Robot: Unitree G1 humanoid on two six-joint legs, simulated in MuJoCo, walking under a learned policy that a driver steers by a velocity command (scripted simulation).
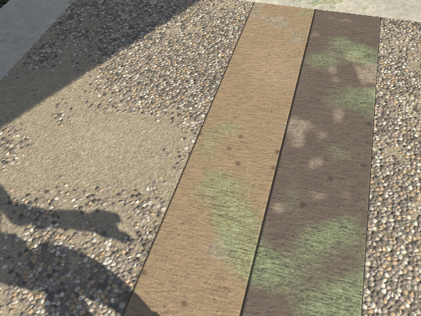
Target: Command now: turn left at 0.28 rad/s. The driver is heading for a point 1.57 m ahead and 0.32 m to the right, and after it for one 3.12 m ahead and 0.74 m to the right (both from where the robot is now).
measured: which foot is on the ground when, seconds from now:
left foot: up 0.00-0.08, down 0.10-0.56, up 0.58-1.00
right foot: down 0.00-0.28, up 0.30-0.54, down 0.56-1.00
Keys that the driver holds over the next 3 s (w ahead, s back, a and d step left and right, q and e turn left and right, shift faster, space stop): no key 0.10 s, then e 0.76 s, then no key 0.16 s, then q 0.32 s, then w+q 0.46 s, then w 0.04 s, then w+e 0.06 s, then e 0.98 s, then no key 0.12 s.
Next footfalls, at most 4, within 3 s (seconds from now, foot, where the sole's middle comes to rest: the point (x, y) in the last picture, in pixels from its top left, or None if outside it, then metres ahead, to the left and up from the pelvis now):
0.10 left None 0.03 0.13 -0.78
0.56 right None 0.04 -0.12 -0.78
1.10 left None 0.12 0.09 -0.78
1.76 left None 0.25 0.14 -0.78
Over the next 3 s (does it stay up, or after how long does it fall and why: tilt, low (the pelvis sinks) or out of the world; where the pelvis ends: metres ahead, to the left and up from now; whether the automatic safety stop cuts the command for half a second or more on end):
stays up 0.46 0.12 0.00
